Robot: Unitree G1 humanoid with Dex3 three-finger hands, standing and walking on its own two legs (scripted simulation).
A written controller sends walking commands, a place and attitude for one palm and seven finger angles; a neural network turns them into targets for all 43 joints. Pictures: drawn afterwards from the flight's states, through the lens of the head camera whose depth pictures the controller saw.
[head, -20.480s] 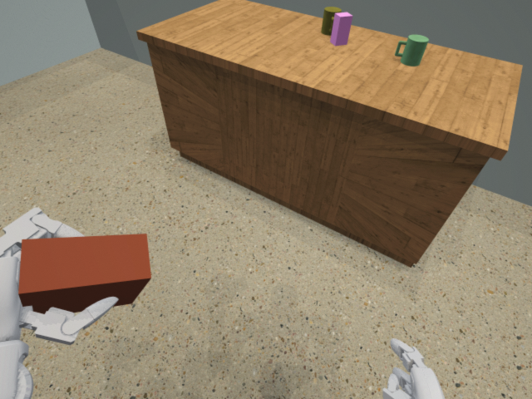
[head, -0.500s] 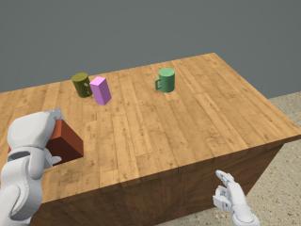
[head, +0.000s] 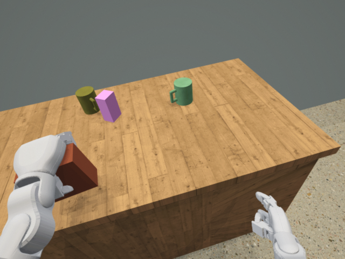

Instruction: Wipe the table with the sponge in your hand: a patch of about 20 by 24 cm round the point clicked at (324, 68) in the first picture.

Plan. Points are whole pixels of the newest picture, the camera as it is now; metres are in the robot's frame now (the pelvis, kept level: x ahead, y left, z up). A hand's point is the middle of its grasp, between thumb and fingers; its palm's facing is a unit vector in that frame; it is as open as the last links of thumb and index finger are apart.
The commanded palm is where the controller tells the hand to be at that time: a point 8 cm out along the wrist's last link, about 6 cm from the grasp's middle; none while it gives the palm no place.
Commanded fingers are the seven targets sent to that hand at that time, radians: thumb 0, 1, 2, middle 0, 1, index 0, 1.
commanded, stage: move the sponge above the wiping area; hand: left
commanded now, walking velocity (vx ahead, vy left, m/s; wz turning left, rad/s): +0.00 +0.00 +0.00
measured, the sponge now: (65, 178) +0.23 +0.30 +0.09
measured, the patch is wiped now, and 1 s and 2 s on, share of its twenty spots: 0.00 0.00 0.00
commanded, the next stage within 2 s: none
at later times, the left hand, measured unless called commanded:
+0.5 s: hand (71, 173) +0.23 +0.28 +0.11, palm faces +0.02 -0.09 -1.00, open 9.7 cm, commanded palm +0.21 +0.28 +0.18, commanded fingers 0.00 0.10 1.30 -1.20 -1.60 -1.20 -1.60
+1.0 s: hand (80, 171) +0.25 +0.28 +0.09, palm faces +0.00 -0.11 -0.99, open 9.7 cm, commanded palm +0.23 +0.27 +0.17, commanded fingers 0.00 0.10 1.30 -1.20 -1.60 -1.20 -1.60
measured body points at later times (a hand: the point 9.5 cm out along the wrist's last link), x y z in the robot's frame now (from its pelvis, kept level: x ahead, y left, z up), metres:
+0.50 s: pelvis +0.00 +0.00 +0.00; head -0.01 -0.05 +0.45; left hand +0.23 +0.28 +0.16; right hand +0.27 -0.19 -0.07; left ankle +0.02 +0.13 -0.74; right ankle +0.04 -0.09 -0.74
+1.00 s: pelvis +0.01 +0.01 +0.00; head +0.00 -0.03 +0.45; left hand +0.25 +0.28 +0.14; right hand +0.27 -0.18 -0.07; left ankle +0.02 +0.13 -0.74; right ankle +0.04 -0.09 -0.74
